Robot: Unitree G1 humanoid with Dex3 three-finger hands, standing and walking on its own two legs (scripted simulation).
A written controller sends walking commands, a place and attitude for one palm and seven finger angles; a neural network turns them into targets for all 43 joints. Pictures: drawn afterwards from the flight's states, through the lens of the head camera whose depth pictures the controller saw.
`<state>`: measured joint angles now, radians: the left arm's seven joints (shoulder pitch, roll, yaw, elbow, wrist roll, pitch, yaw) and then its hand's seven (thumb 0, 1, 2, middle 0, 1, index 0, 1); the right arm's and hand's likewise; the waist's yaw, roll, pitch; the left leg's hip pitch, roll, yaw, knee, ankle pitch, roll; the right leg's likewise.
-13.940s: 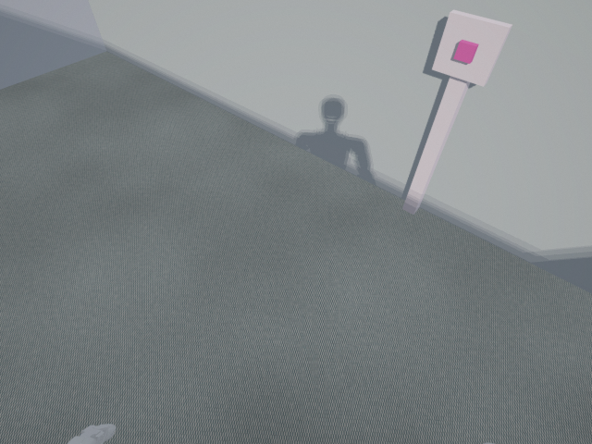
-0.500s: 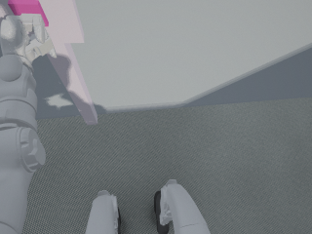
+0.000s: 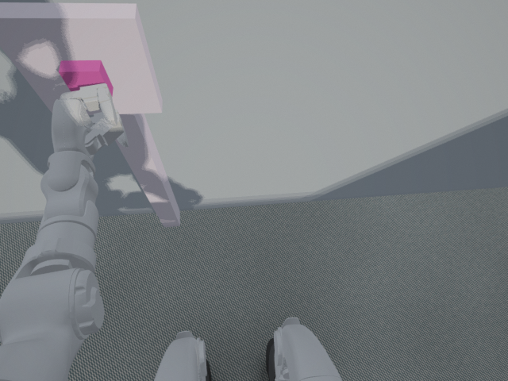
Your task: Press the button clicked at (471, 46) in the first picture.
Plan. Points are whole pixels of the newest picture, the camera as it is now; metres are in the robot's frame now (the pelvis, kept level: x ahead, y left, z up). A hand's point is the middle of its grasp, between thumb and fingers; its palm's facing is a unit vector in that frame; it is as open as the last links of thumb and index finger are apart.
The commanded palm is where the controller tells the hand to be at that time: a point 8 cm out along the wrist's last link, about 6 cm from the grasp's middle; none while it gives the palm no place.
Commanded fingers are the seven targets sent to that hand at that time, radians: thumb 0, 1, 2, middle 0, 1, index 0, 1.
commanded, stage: pull the fist back off the button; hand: left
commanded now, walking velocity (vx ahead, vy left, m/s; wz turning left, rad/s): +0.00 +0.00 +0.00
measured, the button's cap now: (88, 78) +0.56 +0.22 +0.09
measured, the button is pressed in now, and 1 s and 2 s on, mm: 0 0 0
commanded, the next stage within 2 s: draw the hand back to the body in 0.44 s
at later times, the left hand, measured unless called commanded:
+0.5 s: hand (116, 167) +0.42 +0.17 +0.05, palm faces +0.04 -1.00 -0.04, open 3.2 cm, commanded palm +0.40 +0.22 +0.06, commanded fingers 0.00 0.90 0.90 -1.30 -1.50 -1.30 -1.50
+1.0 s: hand (59, 205) +0.33 +0.20 +0.13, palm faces +0.06 -1.00 -0.05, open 3.1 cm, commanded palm +0.30 +0.24 +0.14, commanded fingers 0.00 0.90 0.90 -1.30 -1.50 -1.30 -1.50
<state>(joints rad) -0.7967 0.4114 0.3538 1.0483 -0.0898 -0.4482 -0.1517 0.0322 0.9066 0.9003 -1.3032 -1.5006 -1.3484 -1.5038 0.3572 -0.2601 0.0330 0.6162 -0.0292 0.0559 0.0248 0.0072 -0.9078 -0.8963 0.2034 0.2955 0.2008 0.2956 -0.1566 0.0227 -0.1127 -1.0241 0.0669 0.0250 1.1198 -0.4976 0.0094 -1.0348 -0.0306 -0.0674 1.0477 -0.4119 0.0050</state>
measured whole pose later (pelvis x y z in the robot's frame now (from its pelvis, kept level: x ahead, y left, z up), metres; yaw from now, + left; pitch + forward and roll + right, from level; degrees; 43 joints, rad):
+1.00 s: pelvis +0.02 -0.01 +0.05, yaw +2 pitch +9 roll -1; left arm -0.05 0.28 0.23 0.31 -0.27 -0.30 -0.23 0.02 0.90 0.90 -1.30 -1.50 -1.30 -1.50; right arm 0.28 -0.27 0.02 0.58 0.05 -0.03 -0.05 0.01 -0.91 -0.90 0.20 0.30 0.20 0.30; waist -0.03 0.04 -0.09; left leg -0.57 0.05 0.03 0.83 -0.42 -0.01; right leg -0.59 -0.04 -0.07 0.80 -0.37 0.00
